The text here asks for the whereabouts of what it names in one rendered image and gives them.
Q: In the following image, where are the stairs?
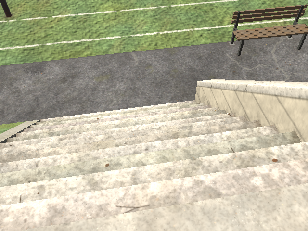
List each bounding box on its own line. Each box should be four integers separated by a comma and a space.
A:
0, 100, 308, 231

